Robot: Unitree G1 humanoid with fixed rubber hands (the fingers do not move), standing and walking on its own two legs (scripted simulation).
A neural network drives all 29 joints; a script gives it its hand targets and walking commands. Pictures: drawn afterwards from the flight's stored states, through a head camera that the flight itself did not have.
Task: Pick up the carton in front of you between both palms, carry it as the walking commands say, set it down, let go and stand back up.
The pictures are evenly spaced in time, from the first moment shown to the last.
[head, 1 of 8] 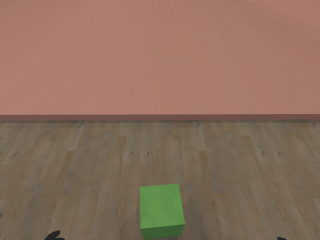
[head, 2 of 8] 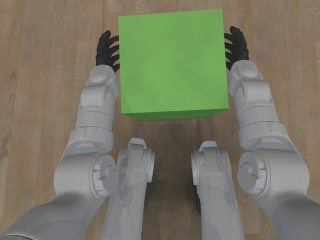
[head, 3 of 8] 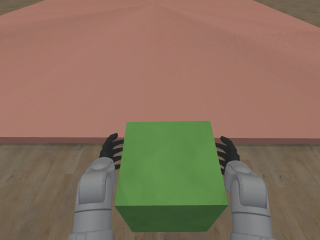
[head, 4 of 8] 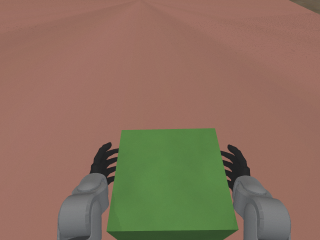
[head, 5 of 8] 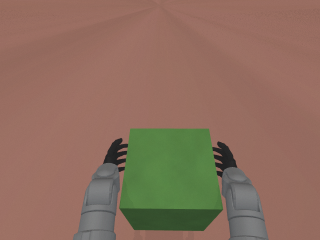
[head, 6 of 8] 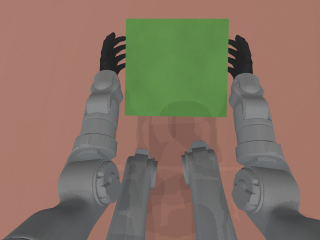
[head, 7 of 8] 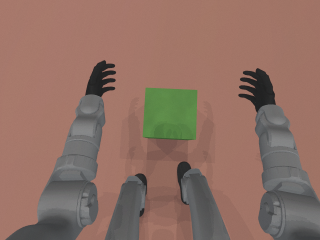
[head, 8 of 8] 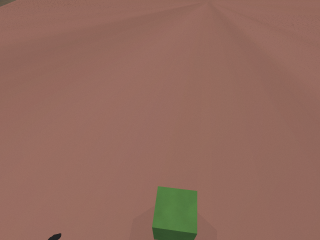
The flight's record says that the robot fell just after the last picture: no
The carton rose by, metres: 0.83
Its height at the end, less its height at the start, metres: +0.07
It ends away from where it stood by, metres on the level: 3.32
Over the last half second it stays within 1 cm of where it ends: yes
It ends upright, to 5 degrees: yes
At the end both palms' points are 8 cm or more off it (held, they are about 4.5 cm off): yes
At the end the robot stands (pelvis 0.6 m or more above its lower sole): yes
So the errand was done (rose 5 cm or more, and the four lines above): yes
